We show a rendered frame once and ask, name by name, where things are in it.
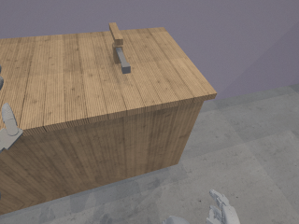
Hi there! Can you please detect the right robot hand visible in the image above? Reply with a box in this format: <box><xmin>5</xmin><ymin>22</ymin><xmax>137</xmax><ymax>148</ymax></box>
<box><xmin>206</xmin><ymin>189</ymin><xmax>241</xmax><ymax>224</ymax></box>

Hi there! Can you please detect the left robot hand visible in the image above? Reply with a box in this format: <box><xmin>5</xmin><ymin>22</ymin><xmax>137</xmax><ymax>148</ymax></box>
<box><xmin>0</xmin><ymin>64</ymin><xmax>23</xmax><ymax>153</ymax></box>

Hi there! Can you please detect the tap lever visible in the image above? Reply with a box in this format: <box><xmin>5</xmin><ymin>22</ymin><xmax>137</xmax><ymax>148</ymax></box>
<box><xmin>116</xmin><ymin>48</ymin><xmax>131</xmax><ymax>74</ymax></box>

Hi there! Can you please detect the counter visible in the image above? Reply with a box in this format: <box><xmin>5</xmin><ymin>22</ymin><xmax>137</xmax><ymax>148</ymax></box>
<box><xmin>0</xmin><ymin>22</ymin><xmax>217</xmax><ymax>216</ymax></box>

